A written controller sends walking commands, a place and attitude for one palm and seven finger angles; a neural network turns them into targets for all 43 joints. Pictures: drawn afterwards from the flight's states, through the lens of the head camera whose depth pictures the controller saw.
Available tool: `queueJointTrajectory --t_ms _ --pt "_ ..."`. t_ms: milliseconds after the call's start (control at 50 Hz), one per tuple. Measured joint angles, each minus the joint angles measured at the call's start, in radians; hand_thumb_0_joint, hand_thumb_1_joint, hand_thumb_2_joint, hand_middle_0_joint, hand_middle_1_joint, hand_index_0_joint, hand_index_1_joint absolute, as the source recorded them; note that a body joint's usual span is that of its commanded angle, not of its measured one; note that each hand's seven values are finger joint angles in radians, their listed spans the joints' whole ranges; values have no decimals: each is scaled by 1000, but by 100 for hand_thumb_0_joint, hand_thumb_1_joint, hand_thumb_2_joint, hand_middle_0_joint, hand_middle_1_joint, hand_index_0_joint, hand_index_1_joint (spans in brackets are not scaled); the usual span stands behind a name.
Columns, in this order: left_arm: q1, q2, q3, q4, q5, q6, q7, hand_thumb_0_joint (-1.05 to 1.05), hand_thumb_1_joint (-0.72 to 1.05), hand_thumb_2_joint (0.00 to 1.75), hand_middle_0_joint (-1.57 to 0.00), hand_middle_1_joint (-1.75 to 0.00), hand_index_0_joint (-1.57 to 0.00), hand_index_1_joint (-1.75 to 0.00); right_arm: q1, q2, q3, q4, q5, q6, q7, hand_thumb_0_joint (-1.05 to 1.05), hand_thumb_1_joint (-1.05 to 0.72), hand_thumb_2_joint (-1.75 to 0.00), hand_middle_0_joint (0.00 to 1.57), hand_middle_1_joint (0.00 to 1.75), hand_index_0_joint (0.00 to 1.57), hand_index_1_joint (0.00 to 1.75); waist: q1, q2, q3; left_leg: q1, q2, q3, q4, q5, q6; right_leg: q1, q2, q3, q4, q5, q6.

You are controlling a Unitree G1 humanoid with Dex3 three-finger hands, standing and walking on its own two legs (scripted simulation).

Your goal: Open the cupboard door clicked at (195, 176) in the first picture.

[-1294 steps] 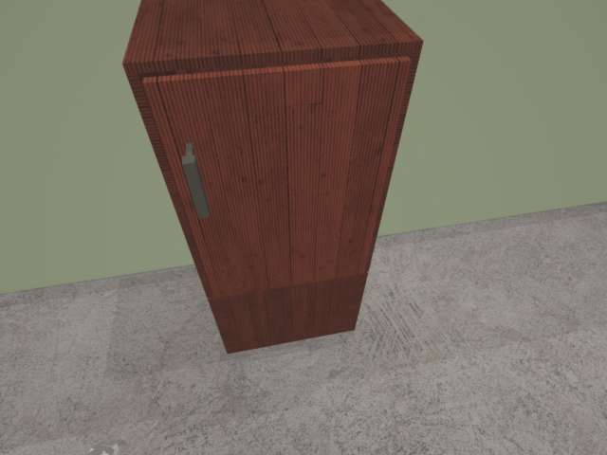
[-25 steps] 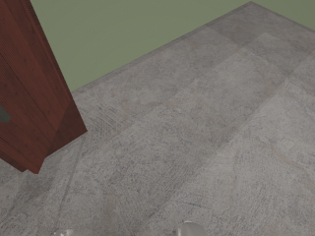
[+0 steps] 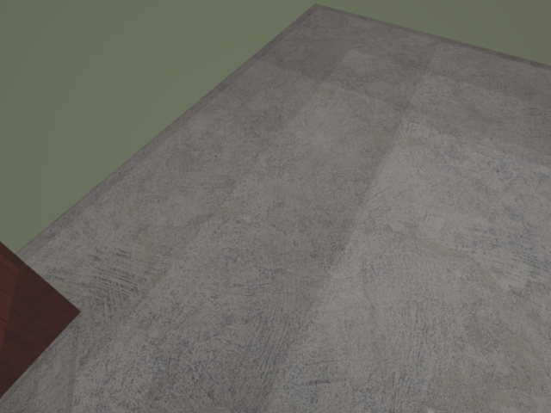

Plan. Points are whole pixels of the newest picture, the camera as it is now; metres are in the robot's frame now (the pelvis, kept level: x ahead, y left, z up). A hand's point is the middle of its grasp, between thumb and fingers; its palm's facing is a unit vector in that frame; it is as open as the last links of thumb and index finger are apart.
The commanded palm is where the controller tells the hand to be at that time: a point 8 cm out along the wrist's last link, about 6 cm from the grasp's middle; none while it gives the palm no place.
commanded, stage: walk to a spot facing it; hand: left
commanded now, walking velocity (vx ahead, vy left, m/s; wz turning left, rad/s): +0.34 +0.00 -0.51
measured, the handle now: out of the picture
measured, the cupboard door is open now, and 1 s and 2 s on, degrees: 43 43 43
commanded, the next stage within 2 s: turn to face it in 1.18 s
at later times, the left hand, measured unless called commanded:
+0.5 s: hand (255, 265) +0.41 +0.07 -0.16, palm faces -0.32 -0.92 -0.21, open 7.4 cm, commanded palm none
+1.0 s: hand (257, 275) +0.40 +0.07 -0.18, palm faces -0.21 -0.97 -0.15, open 7.4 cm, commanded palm none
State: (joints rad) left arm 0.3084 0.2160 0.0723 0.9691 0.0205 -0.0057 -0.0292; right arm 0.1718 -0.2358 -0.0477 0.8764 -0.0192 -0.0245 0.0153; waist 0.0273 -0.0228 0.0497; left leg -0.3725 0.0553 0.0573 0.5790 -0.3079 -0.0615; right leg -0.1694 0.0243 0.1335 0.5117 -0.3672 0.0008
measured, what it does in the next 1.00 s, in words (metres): walks ahead, turning right: right foot, then left foot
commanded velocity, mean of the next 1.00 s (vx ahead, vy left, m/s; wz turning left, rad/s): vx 0.36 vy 0.00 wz -0.24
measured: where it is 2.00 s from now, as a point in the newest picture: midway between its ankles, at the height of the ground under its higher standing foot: (344, 284)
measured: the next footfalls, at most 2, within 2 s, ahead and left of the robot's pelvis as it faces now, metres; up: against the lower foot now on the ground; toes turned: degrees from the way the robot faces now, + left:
right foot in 0.46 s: +0.29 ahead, -0.16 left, +0.00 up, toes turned -22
left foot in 0.98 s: +0.60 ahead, -0.06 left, +0.00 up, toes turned -12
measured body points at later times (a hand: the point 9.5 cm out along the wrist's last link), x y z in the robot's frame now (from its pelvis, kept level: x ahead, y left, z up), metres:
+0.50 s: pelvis +0.20 -0.06 -0.02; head +0.25 -0.08 +0.43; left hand +0.43 +0.12 -0.14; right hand +0.02 -0.23 -0.16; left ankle +0.07 +0.12 -0.68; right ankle +0.25 -0.14 -0.73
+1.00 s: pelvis +0.44 -0.11 -0.01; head +0.47 -0.11 +0.44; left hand +0.41 +0.12 -0.17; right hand +0.52 -0.38 -0.13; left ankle +0.57 -0.05 -0.74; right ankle +0.26 -0.14 -0.72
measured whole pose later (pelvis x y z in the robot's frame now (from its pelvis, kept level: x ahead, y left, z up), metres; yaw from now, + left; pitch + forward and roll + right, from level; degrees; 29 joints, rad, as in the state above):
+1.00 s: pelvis +0.44 -0.11 -0.01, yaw -20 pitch +0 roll -1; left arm 0.47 0.14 0.04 1.15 0.01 -0.07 0.00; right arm 0.05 -0.18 -0.03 0.95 -0.03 -0.06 0.02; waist 0.05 -0.02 0.05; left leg -0.43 0.06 0.13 0.59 -0.14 0.04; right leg 0.00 0.04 -0.05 0.57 -0.48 -0.05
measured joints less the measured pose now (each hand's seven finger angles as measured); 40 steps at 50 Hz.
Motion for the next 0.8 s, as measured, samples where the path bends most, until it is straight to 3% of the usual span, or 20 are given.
queueJointTrajectory --t_ms 20,60,100,180,240,320,400,440,460,520,560,600,680,800 --pt "5 0 3 5 -4 5 -1 1 90 90 -21 -30 -20 -30 2 -1 3 -5 -6 -17 -5 0 -91 -89 20 30 20 30 -5 6 -7 5 4 2 -10 56 19 -29 8 -6 88 -49 -10" --pt "-6 11 9 22 -5 19 -3 1 90 90 -21 -30 -20 -30 12 14 14 -7 -18 -33 -16 0 -91 -89 20 30 20 30 -10 -5 -6 15 14 31 43 38 58 -122 8 -36 351 -121 -25" --pt "-27 24 18 27 4 24 -10 1 90 90 -20 -30 -20 -30 47 33 24 -7 -24 -38 -21 0 -91 -89 20 30 20 30 -17 -14 -12 59 24 55 17 10 70 -222 -8 -88 564 -81 -29" --pt "-93 37 26 -7 11 18 -25 1 91 90 -20 -30 -19 -30 124 59 37 34 -20 -43 -30 0 -91 -89 20 30 20 30 -17 -19 -3 166 35 100 -114 28 57 -379 -61 -152 693 74 -12" --pt "-139 30 19 -32 9 16 -29 1 91 90 -20 -30 -19 -30 178 66 40 73 -17 -44 -32 0 -91 -89 20 30 20 30 -24 -8 7 237 41 141 -182 26 52 -445 -85 -173 620 133 -5" --pt "-198 16 6 -43 8 22 -32 1 91 90 -20 -30 -19 -30 244 65 35 119 -19 -34 -30 0 -91 -89 20 30 20 30 -55 7 21 322 44 196 -221 -14 33 -450 -102 -211 397 178 -11" --pt "-255 3 -5 -46 6 21 -32 1 91 90 -20 -30 -19 -30 302 58 32 161 -23 -23 -29 0 -91 -89 20 30 20 30 -95 23 36 395 55 239 -209 -85 -2 -389 -82 -250 213 159 -44" --pt "-273 -1 -11 -55 5 4 -31 1 91 90 -20 -30 -19 -30 333 58 33 184 -20 -15 -27 0 -91 -89 20 30 20 30 -103 33 40 405 81 245 -131 -146 -23 -318 -55 -271 135 145 -74" --pt "-277 1 -12 -60 7 -14 -28 1 91 90 -20 -30 -19 -30 345 63 35 199 -14 -8 -24 0 -91 -89 20 30 20 30 -99 26 39 375 98 240 -22 -176 -20 -285 -49 -268 110 134 -92" --pt "-267 -11 -11 -60 -8 -49 -2 0 91 90 -20 -30 -19 -30 286 67 32 226 6 23 -16 1 -91 -89 20 30 20 30 -85 26 67 166 86 78 494 -196 11 -259 -24 -262 171 91 -103" --pt "-233 -20 -16 -43 -15 -50 12 0 91 90 -20 -30 -20 -30 230 67 23 214 7 23 -17 1 -91 -89 20 30 20 30 -82 24 70 40 77 29 645 -125 16 -197 -7 -255 112 101 -97" --pt "-187 -29 -20 -15 -16 -50 21 0 91 90 -20 -30 -20 -30 170 67 17 187 1 18 -19 1 -91 -89 20 30 20 30 -80 20 60 -57 85 15 634 -71 15 -135 9 -243 33 116 -103" --pt "-103 -21 -3 34 -17 -63 35 -1 95 90 -21 -30 -20 -30 71 70 8 130 -5 7 -13 1 -91 -89 20 30 20 30 -62 16 26 -180 97 0 479 20 7 -35 32 -221 -93 133 -110" --pt "14 -28 -16 100 -14 -76 30 -1 93 90 -20 -30 -20 -30 -32 61 2 101 -5 9 4 0 -91 -89 20 30 20 30 -17 32 -14 -231 85 0 305 131 8 100 56 -205 -190 95 -101"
